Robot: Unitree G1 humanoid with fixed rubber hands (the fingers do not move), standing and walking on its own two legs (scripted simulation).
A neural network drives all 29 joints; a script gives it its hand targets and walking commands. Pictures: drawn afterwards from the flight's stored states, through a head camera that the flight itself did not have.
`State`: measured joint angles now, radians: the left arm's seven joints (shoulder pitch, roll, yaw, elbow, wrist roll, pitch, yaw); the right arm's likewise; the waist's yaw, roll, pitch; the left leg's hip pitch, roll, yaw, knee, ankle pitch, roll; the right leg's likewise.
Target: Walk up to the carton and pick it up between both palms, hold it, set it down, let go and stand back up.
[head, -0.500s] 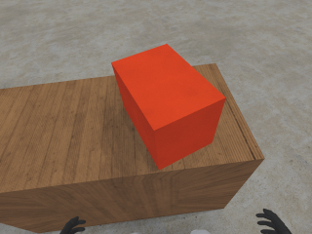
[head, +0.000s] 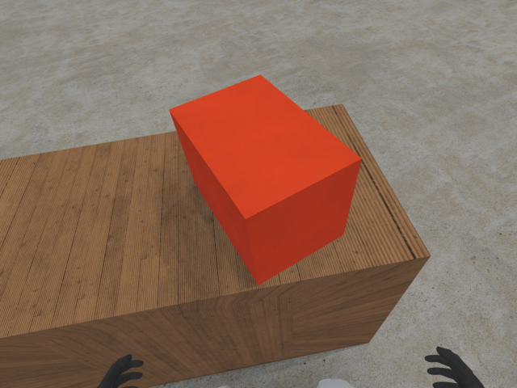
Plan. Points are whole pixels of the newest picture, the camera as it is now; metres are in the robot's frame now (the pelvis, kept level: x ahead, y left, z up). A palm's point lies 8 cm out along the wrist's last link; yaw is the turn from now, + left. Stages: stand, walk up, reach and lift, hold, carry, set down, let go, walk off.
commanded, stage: walk up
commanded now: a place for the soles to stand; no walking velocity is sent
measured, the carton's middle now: (259, 174) +0.50 +0.03 +0.00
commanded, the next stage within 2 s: none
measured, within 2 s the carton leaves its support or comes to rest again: neither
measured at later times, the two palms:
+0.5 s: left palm (148, 381) +0.15 +0.21 -0.08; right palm out of the picture +0.03 -0.32 -0.09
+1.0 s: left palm (152, 380) +0.15 +0.21 -0.09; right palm out of the picture +0.12 -0.34 -0.08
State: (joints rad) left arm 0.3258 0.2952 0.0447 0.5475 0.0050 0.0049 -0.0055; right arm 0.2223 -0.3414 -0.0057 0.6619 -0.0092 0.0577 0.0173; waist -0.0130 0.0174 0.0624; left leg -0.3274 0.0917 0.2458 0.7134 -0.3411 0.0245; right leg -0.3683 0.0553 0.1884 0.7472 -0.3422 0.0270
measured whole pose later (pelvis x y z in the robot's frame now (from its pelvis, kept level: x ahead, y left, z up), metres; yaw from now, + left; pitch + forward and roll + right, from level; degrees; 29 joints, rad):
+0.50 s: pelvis +0.02 -0.03 +0.01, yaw -5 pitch -3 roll +1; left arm 0.26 0.27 0.03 0.67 0.01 0.04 -0.04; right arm 0.40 -0.32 -0.02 0.69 -0.01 0.01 -0.02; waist -0.01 0.00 0.04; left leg -0.23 0.10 0.18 0.60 -0.31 -0.02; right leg -0.29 0.02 0.02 0.64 -0.30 -0.03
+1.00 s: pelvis +0.04 -0.06 +0.01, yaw +3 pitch -2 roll +0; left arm 0.18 0.31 0.01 0.71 0.02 0.07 -0.05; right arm 0.40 -0.30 -0.04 0.63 -0.02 0.00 -0.03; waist 0.00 -0.02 0.05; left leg -0.25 0.09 0.03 0.60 -0.32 -0.06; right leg -0.23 0.00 -0.13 0.61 -0.35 -0.06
